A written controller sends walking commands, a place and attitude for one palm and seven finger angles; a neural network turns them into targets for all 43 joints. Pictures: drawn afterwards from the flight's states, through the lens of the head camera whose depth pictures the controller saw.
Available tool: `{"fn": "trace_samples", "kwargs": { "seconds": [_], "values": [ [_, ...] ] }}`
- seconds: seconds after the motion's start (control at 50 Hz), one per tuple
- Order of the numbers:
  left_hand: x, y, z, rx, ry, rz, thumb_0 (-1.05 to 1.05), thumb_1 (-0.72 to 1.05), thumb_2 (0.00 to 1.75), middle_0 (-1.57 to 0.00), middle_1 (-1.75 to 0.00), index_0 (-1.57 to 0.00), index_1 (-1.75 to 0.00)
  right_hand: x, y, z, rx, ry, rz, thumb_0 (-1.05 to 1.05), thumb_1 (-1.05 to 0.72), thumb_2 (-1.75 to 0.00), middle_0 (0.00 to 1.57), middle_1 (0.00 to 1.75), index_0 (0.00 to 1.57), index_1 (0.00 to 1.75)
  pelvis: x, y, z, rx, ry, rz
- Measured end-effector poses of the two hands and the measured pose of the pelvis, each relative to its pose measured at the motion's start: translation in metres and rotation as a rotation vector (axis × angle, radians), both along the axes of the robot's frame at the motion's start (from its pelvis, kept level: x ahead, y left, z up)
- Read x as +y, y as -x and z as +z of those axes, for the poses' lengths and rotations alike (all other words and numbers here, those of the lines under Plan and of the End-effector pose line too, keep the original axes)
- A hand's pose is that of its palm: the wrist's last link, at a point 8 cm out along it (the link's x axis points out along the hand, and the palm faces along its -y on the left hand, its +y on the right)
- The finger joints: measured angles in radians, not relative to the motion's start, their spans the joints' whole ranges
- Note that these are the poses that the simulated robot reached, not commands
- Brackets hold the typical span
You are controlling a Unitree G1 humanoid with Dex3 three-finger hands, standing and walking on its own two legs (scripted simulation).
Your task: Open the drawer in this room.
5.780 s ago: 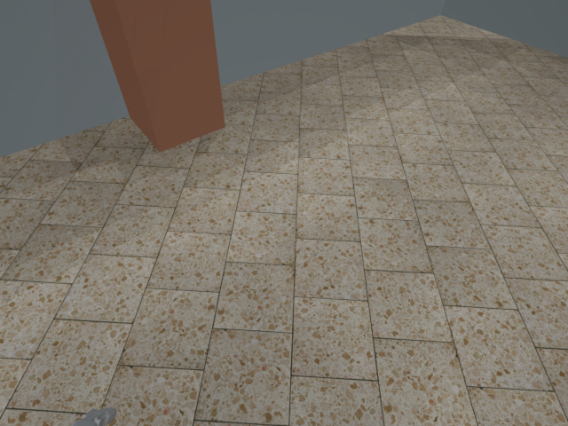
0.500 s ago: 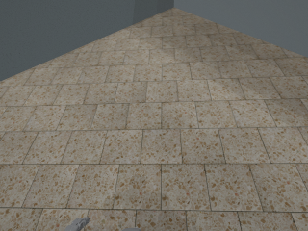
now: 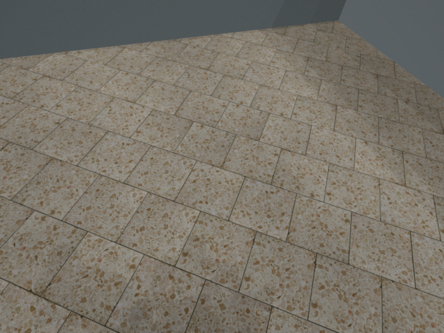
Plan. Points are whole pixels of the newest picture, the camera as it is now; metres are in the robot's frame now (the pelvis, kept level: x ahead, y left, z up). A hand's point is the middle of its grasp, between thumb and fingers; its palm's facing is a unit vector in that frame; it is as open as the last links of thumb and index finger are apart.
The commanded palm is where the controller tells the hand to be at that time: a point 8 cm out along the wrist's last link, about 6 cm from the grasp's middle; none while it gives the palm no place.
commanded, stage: turn or walk to find it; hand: left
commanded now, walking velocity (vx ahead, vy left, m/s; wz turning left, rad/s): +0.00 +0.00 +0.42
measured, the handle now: out of the picture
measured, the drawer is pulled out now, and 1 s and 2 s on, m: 0.00 0.00 0.00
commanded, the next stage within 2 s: none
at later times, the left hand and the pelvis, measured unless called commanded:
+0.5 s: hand out of the picture +0.07 +0.20 -0.14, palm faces +0.17 -0.95 -0.26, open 7.4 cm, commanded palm none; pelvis -0.02 -0.01 +0.01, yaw +10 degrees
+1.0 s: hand out of the picture -0.10 +0.18 -0.16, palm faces +0.44 -0.86 -0.25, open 7.3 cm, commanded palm none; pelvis -0.04 -0.02 +0.01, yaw +25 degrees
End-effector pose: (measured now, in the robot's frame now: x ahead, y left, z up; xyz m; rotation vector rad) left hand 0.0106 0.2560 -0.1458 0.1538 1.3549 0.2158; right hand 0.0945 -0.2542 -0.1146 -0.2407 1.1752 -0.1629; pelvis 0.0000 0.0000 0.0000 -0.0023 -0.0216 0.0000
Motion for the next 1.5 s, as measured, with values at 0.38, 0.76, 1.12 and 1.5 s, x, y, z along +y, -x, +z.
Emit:
{"fn": "trace_samples", "kwargs": {
  "seconds": [0.38, 0.76, 1.12, 1.5],
  "values": [
    [0.02, -0.025, 0.033, -0.125, -0.031, 0.054, 0.01, 0.91, 0.9, -0.2, -0.3, -0.2, -0.3, 0.033, 0.032, 0.005, 0.079, -0.039, 0.06, 0.0, -0.9, -0.9, 0.2, 0.3, 0.2, 0.3, 0.012, 0.013, 0.02, 0.03, 0.013, 0.128],
    [-0.053, 0.02, 0.051, -0.193, -0.07, 0.19, 0.01, 0.91, 0.9, -0.2, -0.3, -0.21, -0.3, -0.031, 0.035, -0.02, 0.195, -0.062, 0.168, 0.0, -0.91, -0.9, 0.2, 0.3, 0.19, 0.3, -0.042, 0.025, 0.018, 0.007, -0.036, 0.319],
    [-0.014, 0.179, 0.004, 0.041, -0.004, 0.475, 0.01, 0.91, 0.9, -0.2, -0.3, -0.2, -0.3, 0.083, -0.06, 0.011, -0.043, 0.003, 0.497, 0.0, -0.9, -0.9, 0.2, 0.3, 0.19, 0.3, 0.003, 0.056, 0.006, 0.002, 0.01, 0.464],
    [-0.007, 0.121, 0.042, -0.204, -0.092, 0.487, 0.01, 0.91, 0.9, -0.2, -0.3, -0.2, -0.3, 0.054, -0.004, -0.007, 0.125, -0.031, 0.513, 0.0, -0.9, -0.9, 0.2, 0.3, 0.2, 0.3, -0.019, 0.065, 0.016, 0.018, 0.01, 0.611]
  ]
}}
